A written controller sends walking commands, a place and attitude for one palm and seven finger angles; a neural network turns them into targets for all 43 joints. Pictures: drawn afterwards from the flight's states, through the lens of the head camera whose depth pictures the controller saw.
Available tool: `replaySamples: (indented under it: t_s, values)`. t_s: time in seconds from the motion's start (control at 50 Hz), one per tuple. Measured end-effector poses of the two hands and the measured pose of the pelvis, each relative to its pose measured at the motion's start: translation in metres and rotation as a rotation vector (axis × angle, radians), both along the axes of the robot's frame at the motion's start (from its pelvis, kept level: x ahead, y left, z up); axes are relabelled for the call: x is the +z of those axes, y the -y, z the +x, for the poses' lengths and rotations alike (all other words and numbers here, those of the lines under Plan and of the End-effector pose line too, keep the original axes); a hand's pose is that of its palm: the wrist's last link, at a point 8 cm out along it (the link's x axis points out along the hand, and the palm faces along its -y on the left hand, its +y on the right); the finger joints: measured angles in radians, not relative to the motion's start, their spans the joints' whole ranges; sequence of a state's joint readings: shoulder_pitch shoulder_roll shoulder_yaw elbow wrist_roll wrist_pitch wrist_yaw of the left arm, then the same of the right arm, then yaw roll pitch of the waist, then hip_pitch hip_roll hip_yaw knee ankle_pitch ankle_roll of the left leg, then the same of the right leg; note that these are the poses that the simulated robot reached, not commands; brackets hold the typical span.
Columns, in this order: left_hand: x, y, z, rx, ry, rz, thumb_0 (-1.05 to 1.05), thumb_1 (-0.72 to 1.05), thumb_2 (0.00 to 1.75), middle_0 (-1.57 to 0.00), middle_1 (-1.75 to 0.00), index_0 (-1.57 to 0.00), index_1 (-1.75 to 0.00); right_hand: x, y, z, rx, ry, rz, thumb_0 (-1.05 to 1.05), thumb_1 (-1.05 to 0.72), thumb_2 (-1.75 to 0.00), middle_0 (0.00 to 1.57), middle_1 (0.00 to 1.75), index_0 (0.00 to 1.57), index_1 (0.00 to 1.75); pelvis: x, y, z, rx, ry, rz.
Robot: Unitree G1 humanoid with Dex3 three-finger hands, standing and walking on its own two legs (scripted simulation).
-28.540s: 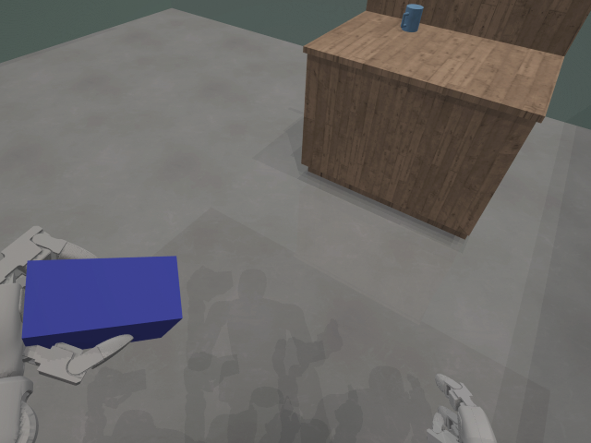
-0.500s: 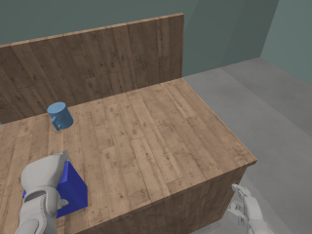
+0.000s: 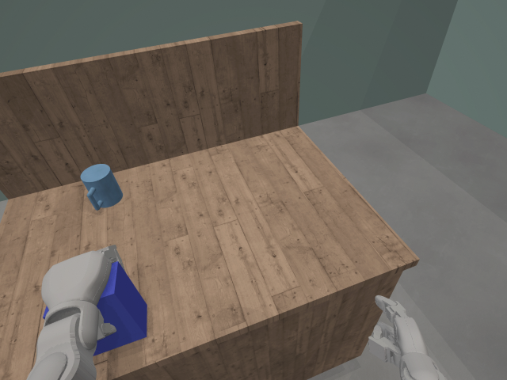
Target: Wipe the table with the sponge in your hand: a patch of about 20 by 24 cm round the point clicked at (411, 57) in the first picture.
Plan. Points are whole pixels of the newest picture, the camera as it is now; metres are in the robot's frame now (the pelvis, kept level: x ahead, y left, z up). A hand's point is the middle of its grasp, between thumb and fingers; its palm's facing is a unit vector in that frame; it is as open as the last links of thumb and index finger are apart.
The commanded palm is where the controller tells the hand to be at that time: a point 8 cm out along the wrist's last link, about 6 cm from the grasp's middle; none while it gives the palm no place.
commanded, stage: lower the sponge onto the table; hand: left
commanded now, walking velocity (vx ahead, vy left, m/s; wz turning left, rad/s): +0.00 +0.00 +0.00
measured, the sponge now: (107, 317) +0.19 +0.30 -0.01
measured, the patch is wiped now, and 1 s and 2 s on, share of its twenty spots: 0.00 0.00 0.30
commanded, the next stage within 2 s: wipe forward along the first lane in 1.04 s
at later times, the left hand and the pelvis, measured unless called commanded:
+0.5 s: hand (105, 302) +0.20 +0.29 +0.02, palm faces -0.08 -0.14 -0.99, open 10.3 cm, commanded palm +0.18 +0.29 +0.09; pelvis +0.00 +0.00 +0.00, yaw +0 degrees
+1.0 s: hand (102, 304) +0.20 +0.30 +0.01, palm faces -0.06 -0.13 -0.99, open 10.3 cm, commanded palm +0.18 +0.29 +0.07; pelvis +0.01 +0.01 +0.00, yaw +0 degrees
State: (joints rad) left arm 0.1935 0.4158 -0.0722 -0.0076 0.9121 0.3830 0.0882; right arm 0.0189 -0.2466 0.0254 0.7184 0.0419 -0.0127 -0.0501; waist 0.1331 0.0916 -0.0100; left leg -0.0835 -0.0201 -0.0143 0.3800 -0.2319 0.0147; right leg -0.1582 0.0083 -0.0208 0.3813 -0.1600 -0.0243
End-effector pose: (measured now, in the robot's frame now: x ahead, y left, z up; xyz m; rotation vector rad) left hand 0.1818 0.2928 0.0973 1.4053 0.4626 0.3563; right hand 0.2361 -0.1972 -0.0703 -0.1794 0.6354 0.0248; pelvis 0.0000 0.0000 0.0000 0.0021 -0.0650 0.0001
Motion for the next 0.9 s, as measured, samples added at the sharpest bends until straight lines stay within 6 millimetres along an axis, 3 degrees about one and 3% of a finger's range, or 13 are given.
replaySamples:
  t_s: [0.12, 0.24, 0.34, 0.46, 0.64, 0.76, 0.9]
  values:
    - [-0.002, 0.009, 0.002, -0.063, 0.014, 0.008, -0.01, -0.52, 1.03, -0.69, -1.30, -0.73, -1.30, -0.003, 0.004, -0.005, -0.006, -0.017, -0.013, 0.01, -0.90, -0.90, 0.20, 0.30, 0.20, 0.30, 0.000, 0.000, 0.002, -0.006, -0.005, 0.000]
    - [0.003, 0.000, -0.001, -0.015, 0.052, 0.031, -0.01, -0.52, 1.03, -0.69, -1.30, -0.73, -1.30, -0.005, 0.005, -0.008, -0.016, -0.034, -0.006, 0.01, -0.90, -0.90, 0.20, 0.30, 0.20, 0.30, 0.000, 0.000, 0.004, -0.010, -0.004, -0.001]
    - [-0.007, -0.009, -0.003, 0.043, -0.003, 0.007, -0.01, -0.52, 1.03, -0.69, -1.30, -0.73, -1.30, -0.005, 0.006, -0.005, -0.021, -0.033, -0.007, 0.01, -0.90, -0.90, 0.20, 0.30, 0.20, 0.30, 0.000, -0.001, 0.003, -0.004, -0.008, -0.002]
    - [-0.023, -0.001, 0.001, -0.019, -0.054, -0.015, -0.01, -0.52, 1.03, -0.69, -1.30, -0.73, -1.30, -0.003, 0.005, -0.003, -0.014, -0.020, -0.028, 0.01, -0.90, -0.90, 0.20, 0.30, 0.20, 0.30, -0.001, -0.002, 0.003, 0.002, -0.018, -0.003]
    - [-0.015, 0.000, 0.011, -0.035, 0.028, 0.024, -0.01, -0.52, 1.03, -0.69, -1.30, -0.73, -1.30, -0.007, 0.002, -0.003, -0.023, -0.034, -0.008, 0.01, -0.90, -0.90, 0.20, 0.30, 0.20, 0.30, -0.001, -0.003, 0.008, -0.009, -0.033, -0.005]
    - [-0.027, -0.008, 0.008, 0.036, -0.032, -0.002, -0.01, -0.52, 1.03, -0.69, -1.30, -0.73, -1.30, -0.008, 0.003, -0.004, -0.030, -0.056, -0.004, 0.01, -0.90, -0.90, 0.20, 0.30, 0.20, 0.30, -0.001, -0.005, 0.010, -0.009, -0.041, -0.004]
    - [-0.029, -0.007, 0.003, -0.005, -0.033, 0.006, -0.01, -0.52, 1.03, -0.69, -1.30, -0.73, -1.30, -0.008, 0.006, -0.002, -0.029, -0.052, -0.028, 0.01, -0.90, -0.90, 0.20, 0.30, 0.20, 0.30, -0.002, -0.006, 0.011, -0.005, -0.042, -0.007]
